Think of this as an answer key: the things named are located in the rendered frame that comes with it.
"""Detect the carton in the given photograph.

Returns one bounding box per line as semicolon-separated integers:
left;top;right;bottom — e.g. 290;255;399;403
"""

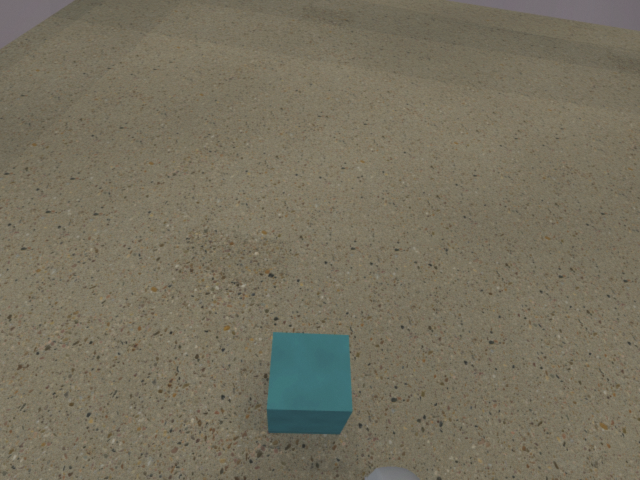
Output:
267;332;353;434

